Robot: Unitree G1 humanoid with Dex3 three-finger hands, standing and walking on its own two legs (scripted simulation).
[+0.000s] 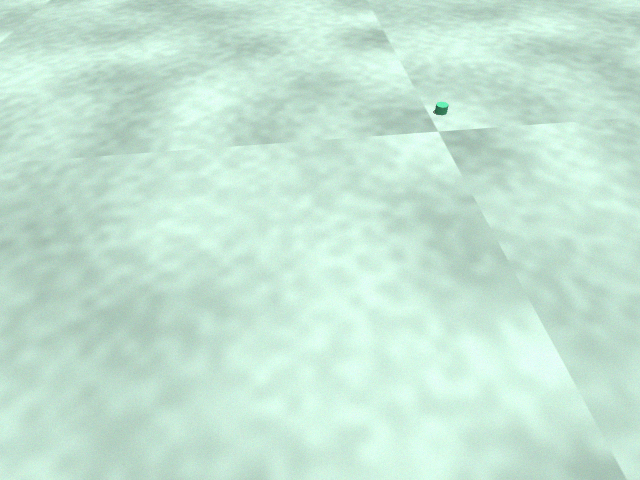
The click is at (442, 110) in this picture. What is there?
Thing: low tin
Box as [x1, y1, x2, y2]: [435, 102, 448, 114]
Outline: 438,102 436,104 435,112 438,114 446,113 448,105 447,103
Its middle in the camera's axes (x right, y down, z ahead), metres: +0.75 -0.81 +2.38
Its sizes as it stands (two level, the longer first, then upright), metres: 0.071 0.071 0.050
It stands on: the floor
